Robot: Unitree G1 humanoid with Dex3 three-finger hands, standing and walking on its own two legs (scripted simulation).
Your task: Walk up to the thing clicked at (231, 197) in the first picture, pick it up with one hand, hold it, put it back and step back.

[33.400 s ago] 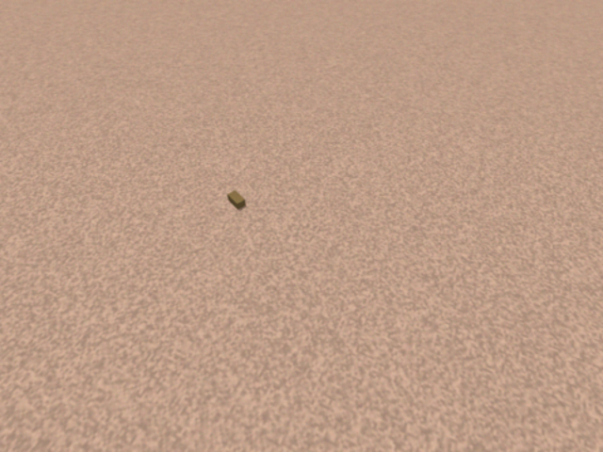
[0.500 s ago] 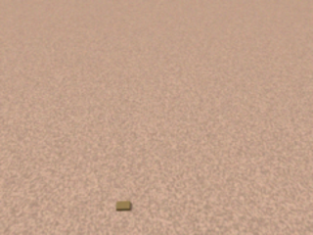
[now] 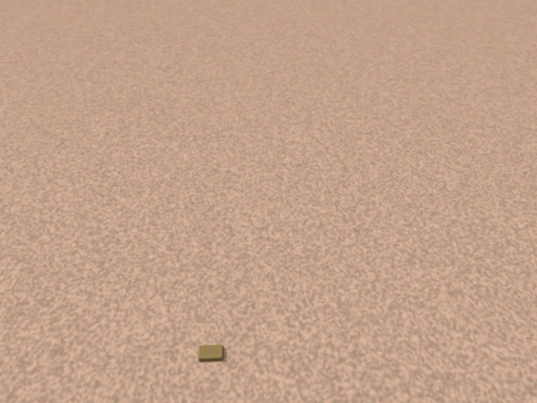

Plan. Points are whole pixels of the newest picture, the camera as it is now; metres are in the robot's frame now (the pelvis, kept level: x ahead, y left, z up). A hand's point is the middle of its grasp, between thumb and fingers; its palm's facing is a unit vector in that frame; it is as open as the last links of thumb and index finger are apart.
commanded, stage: stand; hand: left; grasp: from above
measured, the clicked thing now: (211, 353) +0.44 +0.21 -0.76
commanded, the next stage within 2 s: step back in 0.68 s
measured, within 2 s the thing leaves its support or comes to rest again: neither
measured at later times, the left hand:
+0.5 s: hand out of the picture +0.08 +0.25 -0.15, palm faces +0.00 -0.94 -0.35, open 7.4 cm
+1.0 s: hand out of the picture +0.11 +0.31 -0.18, palm faces -0.02 -0.92 -0.39, open 7.4 cm
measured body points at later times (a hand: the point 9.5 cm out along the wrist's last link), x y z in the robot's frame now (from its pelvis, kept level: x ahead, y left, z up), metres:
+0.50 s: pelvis +0.01 +0.00 +0.00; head +0.02 -0.01 +0.45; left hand +0.08 +0.30 -0.13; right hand +0.08 -0.30 -0.14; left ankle +0.01 +0.14 -0.75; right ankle +0.01 -0.13 -0.75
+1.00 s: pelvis -0.03 +0.03 -0.03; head +0.04 +0.06 +0.42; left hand +0.11 +0.35 -0.15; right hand +0.04 -0.29 -0.14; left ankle -0.03 +0.13 -0.75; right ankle +0.00 -0.12 -0.73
